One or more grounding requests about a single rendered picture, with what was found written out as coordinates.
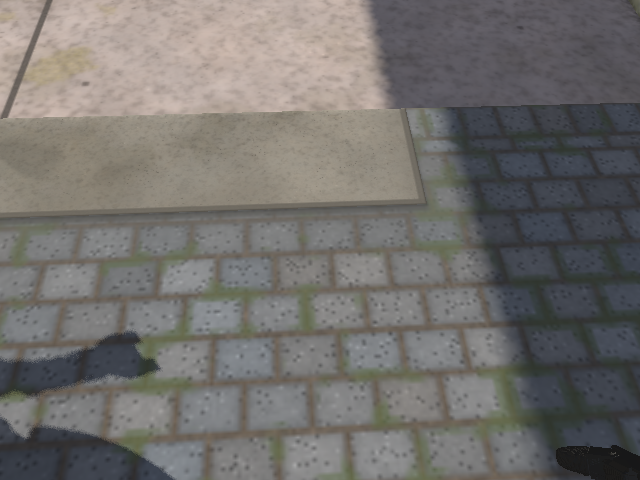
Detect robot right hand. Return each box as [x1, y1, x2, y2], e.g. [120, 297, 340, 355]
[556, 445, 640, 480]

